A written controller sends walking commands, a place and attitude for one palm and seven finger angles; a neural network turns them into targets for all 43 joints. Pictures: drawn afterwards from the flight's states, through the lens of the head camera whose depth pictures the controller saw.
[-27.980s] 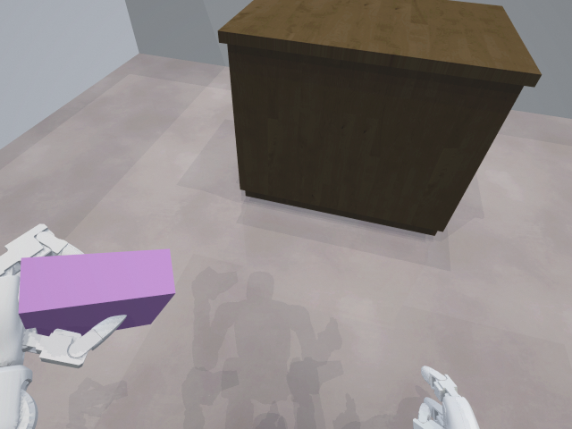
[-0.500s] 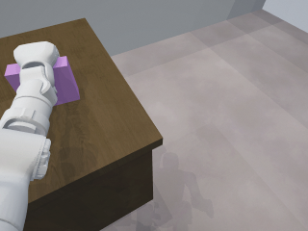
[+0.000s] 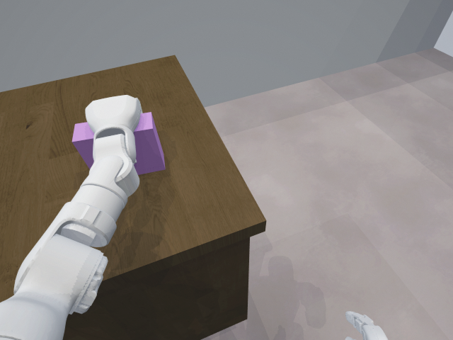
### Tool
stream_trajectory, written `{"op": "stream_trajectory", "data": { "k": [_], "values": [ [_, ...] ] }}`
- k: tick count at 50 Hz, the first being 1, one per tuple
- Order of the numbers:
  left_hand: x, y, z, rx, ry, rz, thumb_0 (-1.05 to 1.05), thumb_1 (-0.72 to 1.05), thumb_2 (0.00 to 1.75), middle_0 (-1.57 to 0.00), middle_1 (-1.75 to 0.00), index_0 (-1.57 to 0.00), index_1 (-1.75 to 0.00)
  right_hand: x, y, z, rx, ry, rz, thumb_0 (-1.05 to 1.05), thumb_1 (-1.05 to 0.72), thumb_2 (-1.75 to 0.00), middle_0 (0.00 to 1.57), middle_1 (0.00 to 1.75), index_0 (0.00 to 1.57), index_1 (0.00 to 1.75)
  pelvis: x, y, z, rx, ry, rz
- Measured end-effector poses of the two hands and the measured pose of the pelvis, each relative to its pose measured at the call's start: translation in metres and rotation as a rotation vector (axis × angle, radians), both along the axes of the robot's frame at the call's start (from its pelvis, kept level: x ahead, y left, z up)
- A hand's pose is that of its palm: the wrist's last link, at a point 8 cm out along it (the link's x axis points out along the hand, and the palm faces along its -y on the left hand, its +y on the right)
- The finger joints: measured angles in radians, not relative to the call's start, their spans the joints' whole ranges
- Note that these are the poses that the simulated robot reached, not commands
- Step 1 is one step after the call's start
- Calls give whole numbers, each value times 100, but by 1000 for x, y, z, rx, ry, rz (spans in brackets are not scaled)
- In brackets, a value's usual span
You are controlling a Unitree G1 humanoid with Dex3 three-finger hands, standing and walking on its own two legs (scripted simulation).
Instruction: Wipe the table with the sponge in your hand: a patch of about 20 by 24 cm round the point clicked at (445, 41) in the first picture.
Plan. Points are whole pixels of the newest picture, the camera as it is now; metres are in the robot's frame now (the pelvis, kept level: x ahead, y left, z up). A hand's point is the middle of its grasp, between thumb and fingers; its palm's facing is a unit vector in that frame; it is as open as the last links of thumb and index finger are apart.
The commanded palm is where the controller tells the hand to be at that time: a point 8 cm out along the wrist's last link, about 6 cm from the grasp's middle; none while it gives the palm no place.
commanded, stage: wipe back along the third lane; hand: left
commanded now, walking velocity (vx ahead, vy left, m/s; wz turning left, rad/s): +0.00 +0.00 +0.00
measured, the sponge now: (127, 156) +0.43 +0.25 +0.09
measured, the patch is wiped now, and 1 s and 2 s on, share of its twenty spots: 1.00 1.00 1.00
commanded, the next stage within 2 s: slide back across to the middle lane in 0.98 s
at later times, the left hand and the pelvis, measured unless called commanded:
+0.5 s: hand (130, 156) +0.38 +0.21 +0.14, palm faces +0.07 +0.00 -1.00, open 8.9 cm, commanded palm +0.34 +0.20 +0.16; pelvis -0.01 -0.01 +0.00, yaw +0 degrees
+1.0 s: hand (135, 174) +0.34 +0.18 +0.14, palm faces +0.14 -0.04 -0.99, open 8.9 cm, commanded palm +0.29 +0.18 +0.16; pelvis -0.01 -0.02 +0.00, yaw -1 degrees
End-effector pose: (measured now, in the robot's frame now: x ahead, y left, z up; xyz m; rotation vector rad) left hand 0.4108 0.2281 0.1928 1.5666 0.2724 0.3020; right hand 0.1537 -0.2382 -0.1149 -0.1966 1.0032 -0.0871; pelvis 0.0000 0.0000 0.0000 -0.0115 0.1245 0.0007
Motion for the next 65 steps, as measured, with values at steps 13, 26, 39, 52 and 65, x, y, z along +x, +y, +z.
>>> {"op": "stream_trajectory", "data": {
  "k": [13, 26, 39, 52, 65],
  "values": [
    [-25, -12, -1, -5, -33, 6, 0, -42, 114, -78, -152, -81, -153, 29, 6, 12, 13, -80, 54, 0, -91, -90, 20, 30, 20, 30, -1, -8, 0, 4, -30, 4],
    [-54, -28, -2, -16, -58, 1, 1, -41, 113, -77, -152, -81, -153, 19, 5, 8, 38, -85, 59, 1, -91, -90, 20, 30, 20, 30, -8, -12, 0, 8, -71, -5],
    [-72, -37, -3, -32, -77, -2, 2, -41, 113, -77, -153, -81, -153, 25, 3, 14, 47, -134, 72, 1, -91, -90, 20, 30, 20, 30, -13, -16, 0, 11, -90, -10],
    [-101, -50, -3, -67, -133, -28, 4, -40, 112, -74, -154, -81, -153, 48, 15, 24, 97, -202, 109, 1, -91, -90, 20, 30, 20, 30, -11, -15, 0, 10, -112, -13],
    [-110, -47, -1, -118, -143, -35, 3, -41, 111, -76, -152, -83, -150, 58, 25, 36, 92, -234, 143, 1, -91, -90, 20, 30, 20, 30, -15, -20, 0, 14, -128, -29]
  ]
}}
